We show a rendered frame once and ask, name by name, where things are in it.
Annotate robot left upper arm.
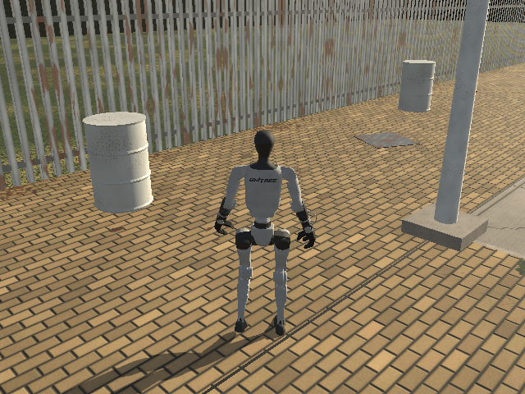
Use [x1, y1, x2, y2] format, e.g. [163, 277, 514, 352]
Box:
[223, 165, 247, 210]

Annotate robot thigh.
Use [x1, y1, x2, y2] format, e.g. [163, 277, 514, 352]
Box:
[235, 228, 253, 280]
[273, 229, 290, 286]

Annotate right robot hand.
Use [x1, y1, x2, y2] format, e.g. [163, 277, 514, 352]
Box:
[297, 229, 316, 249]

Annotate right robot thigh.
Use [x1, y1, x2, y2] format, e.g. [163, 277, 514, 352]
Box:
[273, 229, 290, 286]

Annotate left robot hand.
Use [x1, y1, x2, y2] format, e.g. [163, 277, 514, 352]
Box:
[214, 220, 234, 235]

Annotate left robot thigh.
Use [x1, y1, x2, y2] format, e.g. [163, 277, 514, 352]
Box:
[235, 228, 253, 280]

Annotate left robot forearm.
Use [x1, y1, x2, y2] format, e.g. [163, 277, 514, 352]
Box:
[216, 197, 231, 224]

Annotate robot right upper arm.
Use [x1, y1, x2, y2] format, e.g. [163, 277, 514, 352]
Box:
[281, 166, 304, 213]

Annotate right robot forearm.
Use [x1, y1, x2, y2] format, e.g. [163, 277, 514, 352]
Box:
[296, 200, 313, 233]

